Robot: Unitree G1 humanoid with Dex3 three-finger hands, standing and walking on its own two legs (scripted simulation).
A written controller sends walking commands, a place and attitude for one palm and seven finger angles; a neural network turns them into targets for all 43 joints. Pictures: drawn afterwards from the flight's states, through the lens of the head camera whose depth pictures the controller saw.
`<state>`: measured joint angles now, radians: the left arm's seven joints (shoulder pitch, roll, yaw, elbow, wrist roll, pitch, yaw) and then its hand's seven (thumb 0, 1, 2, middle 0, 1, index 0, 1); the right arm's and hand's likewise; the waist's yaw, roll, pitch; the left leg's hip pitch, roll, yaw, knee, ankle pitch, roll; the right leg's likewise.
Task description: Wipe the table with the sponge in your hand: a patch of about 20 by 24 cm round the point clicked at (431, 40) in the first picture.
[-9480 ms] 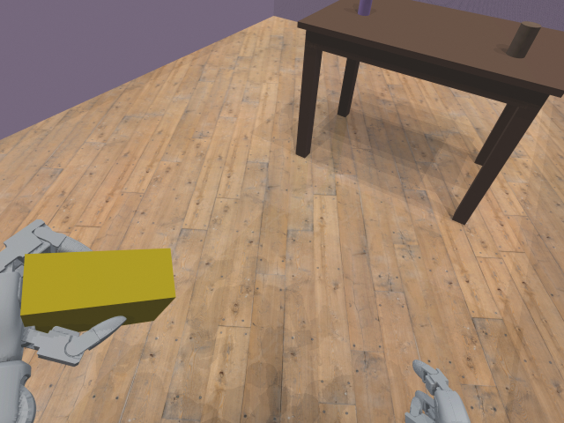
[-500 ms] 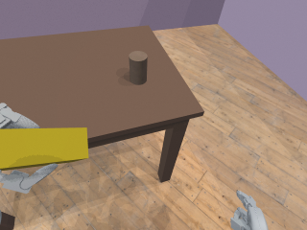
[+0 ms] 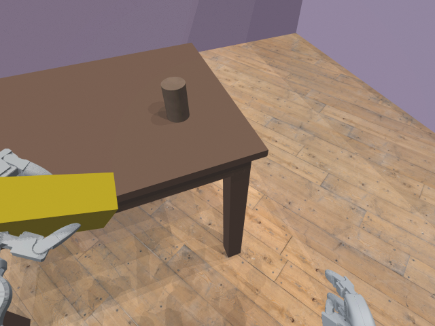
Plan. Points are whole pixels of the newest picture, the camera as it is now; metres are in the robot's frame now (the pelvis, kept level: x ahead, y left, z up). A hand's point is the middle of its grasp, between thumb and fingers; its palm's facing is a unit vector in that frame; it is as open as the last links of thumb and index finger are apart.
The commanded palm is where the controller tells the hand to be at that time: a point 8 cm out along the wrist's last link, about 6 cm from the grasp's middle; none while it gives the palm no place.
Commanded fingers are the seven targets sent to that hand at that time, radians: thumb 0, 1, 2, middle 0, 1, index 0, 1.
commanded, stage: come to a stop and stand still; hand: left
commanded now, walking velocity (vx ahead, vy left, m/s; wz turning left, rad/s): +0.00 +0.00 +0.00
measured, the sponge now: (77, 205) +0.25 +0.22 +0.15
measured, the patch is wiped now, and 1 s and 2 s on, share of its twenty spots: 0.00 0.00 0.00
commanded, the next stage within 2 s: look again from close up in 0.96 s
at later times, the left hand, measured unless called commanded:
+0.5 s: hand (25, 217) +0.23 +0.29 +0.15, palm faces +0.34 -0.87 -0.37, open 9.8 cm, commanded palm +0.17 +0.32 +0.18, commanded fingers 0.00 0.10 1.30 -1.20 -1.60 -1.20 -1.60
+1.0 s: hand (25, 199) +0.25 +0.30 +0.16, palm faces +0.37 -0.86 -0.35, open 9.8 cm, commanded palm +0.19 +0.34 +0.18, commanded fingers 0.00 0.10 1.30 -1.20 -1.60 -1.20 -1.60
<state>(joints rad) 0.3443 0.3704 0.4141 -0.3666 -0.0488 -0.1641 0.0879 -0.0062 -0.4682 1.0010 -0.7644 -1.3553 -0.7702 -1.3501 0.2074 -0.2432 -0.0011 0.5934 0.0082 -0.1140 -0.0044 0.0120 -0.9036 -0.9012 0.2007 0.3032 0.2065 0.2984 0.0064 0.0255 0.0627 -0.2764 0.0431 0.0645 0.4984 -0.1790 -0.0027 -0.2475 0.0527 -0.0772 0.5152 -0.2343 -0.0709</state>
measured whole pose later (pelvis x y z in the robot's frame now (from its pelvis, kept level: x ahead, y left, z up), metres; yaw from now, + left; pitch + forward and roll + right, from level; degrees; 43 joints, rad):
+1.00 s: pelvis +0.04 +0.05 +0.01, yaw +1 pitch +0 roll -1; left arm 0.42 0.36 0.31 -0.45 -0.04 -0.16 0.10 -0.01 -0.47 1.00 -0.77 -1.35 -0.78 -1.35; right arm 0.15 -0.21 0.03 0.55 -0.01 -0.10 -0.04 0.01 -0.90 -0.90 0.20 0.30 0.20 0.30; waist 0.03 -0.03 0.03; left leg -0.21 -0.07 -0.01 0.40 -0.18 0.06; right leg -0.16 0.03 -0.02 0.37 -0.21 -0.01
